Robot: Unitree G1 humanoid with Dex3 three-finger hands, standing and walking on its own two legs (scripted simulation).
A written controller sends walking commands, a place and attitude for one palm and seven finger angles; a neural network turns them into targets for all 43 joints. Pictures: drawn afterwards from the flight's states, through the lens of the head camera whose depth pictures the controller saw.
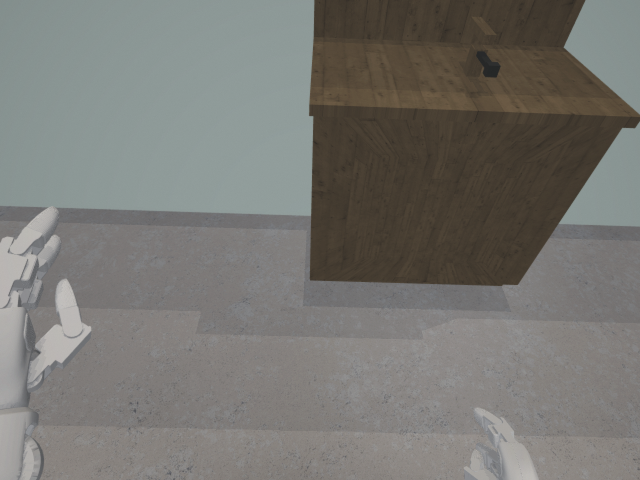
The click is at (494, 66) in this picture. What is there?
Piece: tap's lever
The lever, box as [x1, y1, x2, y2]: [483, 62, 500, 77]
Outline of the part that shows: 486,62 483,70 484,75 496,77 500,66 497,62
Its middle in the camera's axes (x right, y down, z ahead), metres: +0.42 -0.42 +0.95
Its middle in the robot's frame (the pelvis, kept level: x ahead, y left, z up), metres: +1.02 -0.35 +0.10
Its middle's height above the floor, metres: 0.87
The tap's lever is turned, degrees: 0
